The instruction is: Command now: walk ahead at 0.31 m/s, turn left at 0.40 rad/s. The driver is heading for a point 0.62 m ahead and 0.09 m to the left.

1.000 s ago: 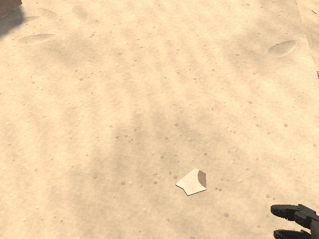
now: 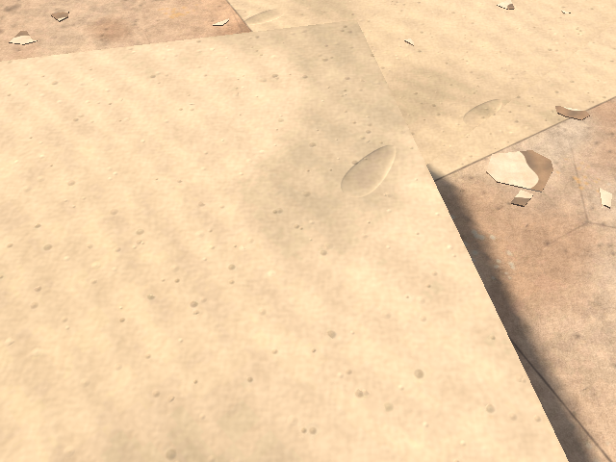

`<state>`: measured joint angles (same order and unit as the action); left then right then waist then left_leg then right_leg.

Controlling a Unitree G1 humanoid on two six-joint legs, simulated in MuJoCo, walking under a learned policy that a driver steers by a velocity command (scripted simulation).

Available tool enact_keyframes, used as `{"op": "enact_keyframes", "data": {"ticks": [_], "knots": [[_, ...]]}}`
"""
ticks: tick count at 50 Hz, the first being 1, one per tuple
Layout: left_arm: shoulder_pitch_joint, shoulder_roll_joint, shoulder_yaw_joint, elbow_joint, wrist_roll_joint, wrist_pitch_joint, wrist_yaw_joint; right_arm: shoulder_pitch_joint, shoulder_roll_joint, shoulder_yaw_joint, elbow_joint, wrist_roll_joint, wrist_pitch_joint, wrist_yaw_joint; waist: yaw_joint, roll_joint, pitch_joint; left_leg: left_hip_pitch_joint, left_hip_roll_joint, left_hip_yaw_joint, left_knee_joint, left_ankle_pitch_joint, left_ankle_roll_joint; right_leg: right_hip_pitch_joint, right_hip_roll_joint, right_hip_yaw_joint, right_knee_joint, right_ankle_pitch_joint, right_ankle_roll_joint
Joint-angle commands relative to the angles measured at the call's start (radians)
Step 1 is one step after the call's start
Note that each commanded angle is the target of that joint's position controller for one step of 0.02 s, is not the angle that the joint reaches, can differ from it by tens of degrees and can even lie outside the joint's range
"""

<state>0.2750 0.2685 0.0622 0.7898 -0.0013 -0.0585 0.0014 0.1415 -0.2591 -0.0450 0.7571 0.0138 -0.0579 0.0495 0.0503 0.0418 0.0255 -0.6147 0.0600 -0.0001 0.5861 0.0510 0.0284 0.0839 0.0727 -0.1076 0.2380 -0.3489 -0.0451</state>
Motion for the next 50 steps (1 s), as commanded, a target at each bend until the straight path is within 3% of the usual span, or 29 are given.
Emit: {"op": "enact_keyframes", "data": {"ticks": [1,2,3,4,5,6,8,10,14,18,20,23,25,26,27,28,29,30,32,34,38,40,43,44,45,46,47,48,50], "knots": [[-0.025,0.191,0.051,-0.050,-0.012,0.020,0.031,0.015,-0.134,-0.044,-0.089,-0.011,-0.018,0.015,-0.053,-0.131,-0.052,0.119,-0.090,0.079,-0.022,-0.121,0.043,0.011,-0.282,0.026,0.235,1.084,-0.072],[-0.047,0.182,0.047,-0.059,-0.013,0.027,0.038,0.143,-0.174,-0.067,-0.061,-0.011,-0.019,0.007,-0.124,-0.110,-0.119,0.288,-0.124,0.082,-0.094,-0.041,0.070,-0.040,-0.241,-0.006,0.423,1.064,-0.034],[-0.025,0.153,0.033,-0.077,0.005,0.021,0.041,0.247,-0.246,-0.086,-0.056,-0.013,-0.015,-0.012,-0.164,-0.005,-0.223,0.563,0.000,-0.095,-0.096,0.298,0.134,-0.238,-0.177,-0.022,0.714,0.733,0.028],[0.124,0.036,-0.003,-0.105,0.047,0.004,0.020,0.222,-0.329,-0.090,-0.078,-0.025,-0.012,-0.022,-0.041,0.239,-0.363,0.933,0.299,-0.561,-0.034,0.682,0.363,-0.653,0.034,0.040,1.113,-0.312,0.112],[0.090,0.125,0.003,-0.081,0.020,-0.010,0.004,0.257,-0.257,-0.076,-0.100,-0.023,-0.006,-0.021,-0.131,0.098,-0.541,0.988,0.311,-0.647,-0.091,0.566,0.400,-0.694,0.014,0.239,1.220,-0.336,0.104],[-0.007,0.153,0.011,-0.110,-0.013,-0.012,-0.001,0.184,-0.221,-0.068,-0.120,-0.017,0.000,-0.023,-0.135,0.050,-0.423,0.888,0.260,-0.525,-0.127,0.431,0.352,-0.749,-0.040,0.249,1.194,-0.256,0.088],[-0.090,0.150,0.013,-0.124,0.005,0.006,0.020,0.080,-0.165,-0.052,-0.134,0.005,0.020,-0.036,-0.089,-0.059,-0.193,0.589,0.179,-0.398,-0.207,0.241,0.278,-0.754,-0.102,0.208,1.050,-0.140,0.090],[-0.059,0.138,0.016,-0.129,0.005,0.031,0.025,0.036,-0.167,-0.053,-0.154,-0.017,0.034,-0.042,-0.034,0.000,-0.131,0.395,0.130,-0.358,-0.266,0.173,0.264,-0.645,-0.109,0.201,0.938,-0.105,0.097],[-0.030,0.112,0.009,-0.111,0.019,0.043,0.041,0.029,-0.213,-0.071,-0.159,-0.017,0.045,-0.060,-0.024,0.032,-0.174,0.321,0.093,-0.302,-0.245,0.256,0.251,-0.578,-0.084,0.185,0.746,-0.018,0.141],[-0.101,0.109,0.010,-0.128,0.009,0.053,0.042,0.008,-0.211,-0.072,-0.171,-0.005,0.077,-0.080,-0.047,0.065,-0.168,0.293,0.049,-0.346,-0.250,-0.092,0.196,-0.559,-0.067,0.205,0.618,0.090,0.150],[-0.134,0.108,0.011,-0.140,0.006,0.047,0.038,0.009,-0.208,-0.072,-0.174,-0.007,0.087,-0.082,-0.060,0.092,-0.144,0.298,0.042,-0.388,-0.245,-0.189,0.186,-0.551,-0.057,0.214,0.545,0.087,0.144],[-0.142,0.118,0.017,-0.147,0.001,0.024,0.027,0.018,-0.202,-0.072,-0.179,-0.005,0.095,-0.079,-0.067,0.120,-0.143,0.360,0.050,-0.460,-0.189,-0.113,0.177,-0.509,-0.041,0.220,0.413,0.053,0.125],[-0.085,0.123,0.026,-0.130,-0.002,0.009,0.018,-0.006,-0.188,-0.067,-0.188,0.008,0.101,-0.080,-0.025,0.120,-0.143,0.360,0.016,-0.473,-0.122,-0.066,0.137,-0.385,-0.047,0.202,0.188,0.177,0.094],[-0.062,0.169,0.040,-0.128,0.008,0.007,0.021,0.020,-0.155,-0.057,-0.191,0.007,0.102,-0.081,-0.032,0.064,-0.158,0.298,-0.031,-0.436,-0.043,-0.196,0.090,-0.273,-0.157,0.271,0.126,0.259,0.054],[-0.112,0.263,0.059,-0.147,0.031,0.019,0.029,0.090,-0.108,-0.046,-0.200,0.000,0.098,-0.077,-0.108,-0.210,-0.147,0.133,-0.174,-0.253,0.149,-0.528,0.022,-0.182,-0.374,0.489,0.113,0.486,-0.069],[-0.058,0.232,0.058,-0.136,0.053,0.025,0.027,0.061,-0.169,-0.059,-0.212,-0.012,0.083,-0.070,-0.060,-0.326,-0.153,-0.002,-0.197,-0.145,0.370,-0.701,-0.026,-0.176,-0.481,0.659,0.072,0.480,-0.211],[-0.062,0.190,0.047,-0.147,0.037,0.026,0.027,0.068,-0.212,-0.074,-0.199,-0.014,0.076,-0.068,-0.053,-0.238,-0.142,-0.037,-0.141,-0.162,0.495,-0.639,-0.045,-0.174,-0.460,0.631,0.068,0.316,-0.217],[-0.077,0.155,0.038,-0.146,0.018,0.030,0.029,0.060,-0.204,-0.075,-0.183,-0.007,0.079,-0.067,-0.052,-0.176,-0.114,-0.060,-0.120,-0.149,0.528,-0.560,-0.055,-0.183,-0.387,0.547,0.061,0.118,-0.168],[-0.070,0.139,0.029,-0.137,-0.005,0.031,0.033,0.048,-0.152,-0.059,-0.178,-0.011,0.086,-0.061,-0.036,-0.184,-0.066,-0.108,-0.106,-0.129,0.542,-0.473,-0.075,-0.175,-0.323,0.487,0.026,-0.071,-0.128],[-0.034,0.147,0.031,-0.124,0.001,0.030,0.031,0.021,-0.111,-0.043,-0.185,-0.005,0.072,-0.047,-0.015,-0.206,-0.042,-0.073,-0.101,-0.069,0.458,-0.434,-0.078,-0.196,-0.288,0.426,-0.017,-0.101,-0.124],[-0.004,0.178,0.040,-0.108,-0.011,0.020,0.023,-0.049,-0.071,-0.020,-0.197,-0.010,0.036,-0.034,0.010,-0.229,-0.025,0.104,-0.069,0.000,0.170,-0.406,-0.056,-0.258,-0.280,0.358,-0.038,-0.004,-0.132],[0.020,0.198,0.045,-0.097,-0.017,0.028,0.014,-0.049,-0.080,-0.022,-0.192,-0.002,0.014,-0.028,0.007,-0.243,-0.015,0.219,-0.092,0.027,0.051,-0.425,-0.043,-0.312,-0.276,0.354,-0.025,0.026,-0.146],[0.022,0.183,0.037,-0.092,-0.032,0.041,0.007,0.062,-0.098,-0.037,-0.145,0.006,-0.008,-0.028,-0.067,-0.199,-0.016,0.471,-0.102,0.040,-0.210,-0.236,-0.004,-0.415,-0.255,0.370,0.044,0.016,-0.123],[0.014,0.138,0.025,-0.095,-0.027,0.035,0.004,0.135,-0.114,-0.045,-0.129,0.004,-0.011,-0.037,-0.104,-0.174,-0.057,0.630,-0.054,-0.007,-0.214,-0.229,0.008,-0.502,-0.219,0.353,0.118,0.000,-0.082],[-0.028,0.046,-0.001,-0.118,-0.010,0.023,-0.003,0.266,-0.161,-0.058,-0.111,-0.010,-0.010,-0.051,-0.166,-0.042,-0.132,0.816,0.126,-0.204,-0.249,-0.324,0.046,-0.650,-0.125,0.267,0.374,-0.099,-0.012],[-0.027,0.022,-0.010,-0.170,-0.018,0.000,0.005,0.316,-0.282,-0.088,-0.095,-0.029,-0.001,-0.050,-0.159,0.206,-0.134,0.833,0.336,-0.522,-0.338,-0.573,0.171,-0.865,-0.053,0.150,0.616,-0.216,0.028],[-0.051,0.121,0.018,-0.171,-0.038,-0.012,0.013,0.316,-0.239,-0.082,-0.085,-0.027,-0.012,-0.050,-0.175,0.157,-0.071,0.752,0.360,-0.599,-0.376,-0.728,0.233,-0.930,-0.109,0.216,0.794,-0.220,0.031],[-0.042,0.152,0.032,-0.158,-0.045,-0.014,0.010,0.270,-0.172,-0.061,-0.083,-0.017,-0.024,-0.051,-0.146,0.152,0.000,0.731,0.310,-0.526,-0.389,-0.738,0.207,-0.985,-0.126,0.240,0.859,-0.134,0.021],[-0.034,0.131,0.033,-0.132,-0.031,-0.008,0.002,0.191,-0.117,-0.043,-0.080,-0.013,-0.034,-0.050,-0.106,0.123,0.052,0.682,0.248,-0.356,-0.421,-0.524,0.163,-1.000,-0.152,0.245,0.874,0.010,0.025]]}}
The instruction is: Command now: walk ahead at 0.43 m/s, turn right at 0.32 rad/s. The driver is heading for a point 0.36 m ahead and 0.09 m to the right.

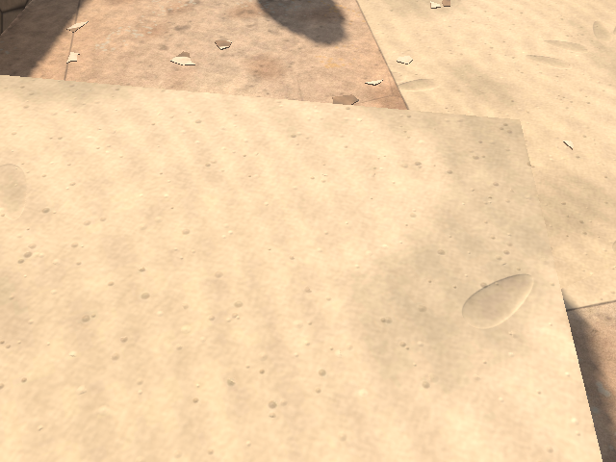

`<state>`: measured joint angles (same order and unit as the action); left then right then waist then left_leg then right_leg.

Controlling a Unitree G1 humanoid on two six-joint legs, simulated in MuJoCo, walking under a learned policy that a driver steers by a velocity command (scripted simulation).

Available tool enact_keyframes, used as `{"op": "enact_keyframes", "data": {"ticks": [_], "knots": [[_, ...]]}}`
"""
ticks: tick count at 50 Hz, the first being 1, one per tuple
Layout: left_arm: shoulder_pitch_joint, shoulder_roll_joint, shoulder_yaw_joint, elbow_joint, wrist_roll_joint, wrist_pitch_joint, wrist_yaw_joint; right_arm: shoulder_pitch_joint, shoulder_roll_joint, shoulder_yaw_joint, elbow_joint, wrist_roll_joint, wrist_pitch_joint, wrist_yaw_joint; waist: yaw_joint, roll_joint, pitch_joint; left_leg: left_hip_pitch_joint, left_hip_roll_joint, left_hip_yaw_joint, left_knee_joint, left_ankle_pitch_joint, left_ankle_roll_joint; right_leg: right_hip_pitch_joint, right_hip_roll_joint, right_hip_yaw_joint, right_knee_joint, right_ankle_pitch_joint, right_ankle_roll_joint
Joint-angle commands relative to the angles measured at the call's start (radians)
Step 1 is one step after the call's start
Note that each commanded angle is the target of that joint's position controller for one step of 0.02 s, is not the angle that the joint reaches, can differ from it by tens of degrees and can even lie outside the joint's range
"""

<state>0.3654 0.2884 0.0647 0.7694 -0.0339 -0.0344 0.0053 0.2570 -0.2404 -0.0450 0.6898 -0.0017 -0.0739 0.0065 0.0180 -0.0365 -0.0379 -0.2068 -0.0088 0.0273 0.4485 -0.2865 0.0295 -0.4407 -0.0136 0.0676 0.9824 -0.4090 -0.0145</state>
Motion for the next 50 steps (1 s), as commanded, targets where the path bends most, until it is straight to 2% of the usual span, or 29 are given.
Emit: {"op": "enact_keyframes", "data": {"ticks": [1,3,6,9,12,13,15,16,17,18,19,20,21,22,23,24,26,29,31,34,37,38,39,40,41,42,43,45,50], "knots": [[-0.131,0.094,0.028,-0.108,0.006,-0.028,-0.007,0.058,-0.121,-0.040,-0.012,-0.004,-0.022,-0.008,-0.063,0.180,0.127,0.241,0.293,-0.297,-0.296,-0.050,0.142,-0.448,-0.076,0.075,0.115,0.132,-0.001],[-0.132,0.056,0.019,-0.105,0.008,-0.024,-0.016,0.050,-0.115,-0.042,-0.002,-0.013,-0.028,-0.009,-0.053,0.154,0.109,0.210,0.261,-0.168,-0.305,0.159,0.133,-0.408,-0.071,0.050,0.097,0.228,0.017],[-0.187,0.028,0.005,-0.129,0.012,-0.018,-0.027,0.046,-0.137,-0.048,0.022,-0.010,-0.028,-0.013,-0.057,0.130,0.115,0.164,0.240,-0.036,-0.315,0.291,0.128,-0.347,-0.073,0.010,-0.057,0.349,0.038],[-0.288,0.006,-0.011,-0.169,0.015,-0.020,-0.048,0.070,-0.172,-0.056,0.051,0.001,-0.023,-0.021,-0.087,0.115,0.145,0.135,0.248,0.044,-0.328,0.317,0.118,-0.268,-0.069,-0.052,-0.227,0.439,0.021],[-0.349,0.021,-0.011,-0.207,0.010,-0.018,-0.068,0.100,-0.201,-0.065,0.083,0.017,-0.012,-0.021,-0.090,0.101,0.162,0.205,0.280,0.086,-0.301,0.393,0.103,-0.239,-0.057,-0.086,-0.319,0.407,-0.025],[-0.353,0.033,-0.006,-0.217,0.010,-0.018,-0.073,0.100,-0.210,-0.067,0.089,0.020,-0.006,-0.022,-0.079,0.103,0.153,0.236,0.286,0.105,-0.263,0.510,0.094,-0.214,-0.040,-0.106,-0.339,0.373,-0.046],[-0.296,0.069,0.014,-0.218,0.019,-0.014,-0.078,0.098,-0.243,-0.075,0.092,0.023,0.009,-0.027,-0.025,0.129,0.082,0.274,0.283,0.134,-0.094,0.918,0.075,-0.074,0.034,-0.160,-0.347,0.286,-0.089],[-0.163,0.106,0.037,-0.188,0.020,-0.014,-0.073,0.092,-0.244,-0.072,0.092,0.024,0.020,-0.031,0.052,0.124,0.002,0.247,0.262,0.147,0.088,1.036,0.056,0.104,0.079,-0.175,-0.384,0.304,-0.116],[-0.035,0.155,0.062,-0.160,0.025,-0.011,-0.056,0.093,-0.236,-0.065,0.088,0.028,0.018,-0.035,0.128,0.096,-0.073,0.108,0.222,0.161,0.304,0.972,0.015,0.356,0.083,-0.134,-0.446,0.436,-0.148],[0.038,0.262,0.078,-0.145,0.035,0.000,-0.032,0.166,-0.136,-0.032,0.051,-0.023,0.005,-0.028,0.080,-0.160,-0.217,-0.227,0.109,0.158,0.686,0.171,-0.045,0.745,-0.169,0.190,-0.362,0.838,-0.247],[0.022,0.254,0.059,-0.176,0.033,-0.006,-0.033,0.264,-0.114,-0.004,0.071,-0.015,-0.014,-0.004,0.048,-0.195,-0.481,-0.407,-0.025,-0.040,0.981,-0.415,-0.075,0.929,-0.421,0.668,-0.492,0.828,-0.447],[0.016,0.192,0.045,-0.174,0.039,-0.002,-0.036,0.139,-0.218,-0.038,0.084,0.029,-0.019,0.005,0.114,-0.013,-0.450,-0.411,0.034,-0.147,1.010,-0.329,-0.060,0.823,-0.369,0.546,-0.543,0.802,-0.378],[-0.061,0.170,0.034,-0.164,0.032,-0.006,-0.039,0.044,-0.197,-0.030,0.039,0.048,-0.015,0.002,0.078,-0.018,-0.266,-0.458,0.073,-0.111,0.951,-0.258,-0.050,0.657,-0.325,0.392,-0.560,0.797,-0.330],[-0.125,0.133,0.023,-0.156,0.022,-0.011,-0.039,0.016,-0.177,-0.026,0.046,0.032,-0.008,-0.011,0.037,0.044,-0.136,-0.448,0.110,-0.093,0.868,-0.197,-0.054,0.485,-0.271,0.288,-0.588,0.792,-0.285],[-0.174,0.108,0.015,-0.157,0.029,-0.014,-0.037,0.027,-0.181,-0.032,0.056,0.021,0.006,-0.021,-0.001,0.017,-0.089,-0.383,0.132,-0.093,0.812,-0.157,-0.056,0.359,-0.236,0.218,-0.619,0.794,-0.264],[-0.209,0.099,0.011,-0.161,0.042,-0.016,-0.038,0.062,-0.181,-0.034,0.071,0.019,0.026,-0.025,-0.034,-0.014,-0.072,-0.288,0.137,-0.093,0.791,-0.123,-0.061,0.247,-0.208,0.164,-0.653,0.811,-0.253],[-0.249,0.089,0.009,-0.146,0.050,-0.032,-0.042,0.124,-0.150,-0.034,0.098,0.011,0.052,-0.036,-0.072,-0.020,-0.070,-0.205,0.123,-0.077,0.732,-0.064,-0.084,0.142,-0.181,0.084,-0.687,0.875,-0.260],[-0.267,0.077,0.004,-0.112,0.052,-0.034,-0.029,0.078,-0.121,-0.028,0.088,-0.002,0.061,-0.046,-0.073,-0.029,-0.065,-0.205,0.126,-0.081,0.552,0.024,-0.105,0.137,-0.162,0.025,-0.698,0.886,-0.248],[-0.275,0.077,0.003,-0.094,0.053,-0.024,-0.020,0.021,-0.105,-0.020,0.079,-0.003,0.065,-0.047,-0.055,-0.040,-0.065,-0.184,0.133,-0.084,0.417,0.088,-0.107,0.154,-0.146,0.005,-0.699,0.798,-0.226],[-0.255,0.087,0.004,-0.059,0.058,-0.006,-0.014,-0.048,-0.119,-0.022,0.068,0.006,0.072,-0.043,-0.020,-0.041,-0.044,-0.147,0.124,-0.083,0.285,0.122,-0.104,0.166,-0.163,0.042,-0.717,0.581,-0.221],[-0.255,0.066,-0.007,-0.029,0.047,0.009,-0.017,-0.062,-0.126,-0.026,0.064,-0.002,0.073,-0.039,-0.026,-0.044,-0.021,-0.084,0.104,-0.077,0.148,0.091,-0.082,0.181,-0.166,0.085,-0.681,0.408,-0.201],[-0.259,0.046,-0.016,-0.020,0.039,0.013,-0.016,-0.039,-0.123,-0.025,0.073,-0.011,0.068,-0.035,-0.048,-0.028,-0.017,-0.014,0.094,-0.064,0.042,0.167,-0.067,0.167,-0.139,0.079,-0.649,0.337,-0.166],[-0.217,0.020,-0.025,-0.004,0.041,0.013,-0.014,-0.038,-0.144,-0.028,0.072,-0.022,0.062,-0.034,-0.041,0.009,-0.013,0.051,0.131,-0.107,-0.029,0.328,-0.051,0.149,-0.093,0.067,-0.612,0.269,-0.112],[-0.147,0.016,-0.024,0.009,0.060,0.010,-0.013,-0.056,-0.203,-0.037,0.058,-0.021,0.059,-0.038,0.019,0.107,-0.016,0.092,0.198,-0.170,-0.026,0.477,-0.021,0.125,-0.017,0.026,-0.548,0.167,-0.065],[-0.089,-0.002,-0.024,0.023,0.055,0.014,-0.008,-0.091,-0.198,-0.039,0.078,-0.014,0.061,-0.038,0.065,0.232,-0.027,0.031,0.200,-0.175,-0.027,0.295,0.027,0.154,0.030,-0.026,-0.576,0.101,-0.034],[-0.162,0.024,-0.024,0.021,0.056,0.024,-0.003,-0.116,-0.131,-0.029,0.073,-0.009,0.061,-0.029,0.023,0.198,-0.001,-0.043,0.158,-0.155,-0.048,0.155,0.017,0.216,0.023,-0.031,-0.577,0.137,-0.020],[-0.203,0.048,-0.015,0.019,0.049,0.034,0.001,-0.117,-0.103,-0.019,0.077,-0.014,0.057,-0.024,0.003,0.154,0.009,-0.052,0.131,-0.129,-0.049,0.143,-0.007,0.220,0.015,-0.025,-0.571,0.166,-0.025],[-0.206,0.047,-0.012,0.032,0.048,0.050,0.009,-0.105,-0.116,-0.022,0.096,-0.010,0.045,-0.019,-0.006,0.127,0.003,-0.012,0.110,-0.104,-0.025,0.234,-0.025,0.222,0.003,-0.013,-0.571,0.230,-0.031],[-0.196,0.044,-0.004,0.083,0.037,0.051,0.017,-0.092,-0.112,-0.020,0.144,0.000,0.037,-0.026,-0.015,0.077,-0.020,0.051,0.098,-0.083,0.008,0.380,-0.014,0.262,-0.010,-0.008,-0.571,0.359,-0.022]]}}
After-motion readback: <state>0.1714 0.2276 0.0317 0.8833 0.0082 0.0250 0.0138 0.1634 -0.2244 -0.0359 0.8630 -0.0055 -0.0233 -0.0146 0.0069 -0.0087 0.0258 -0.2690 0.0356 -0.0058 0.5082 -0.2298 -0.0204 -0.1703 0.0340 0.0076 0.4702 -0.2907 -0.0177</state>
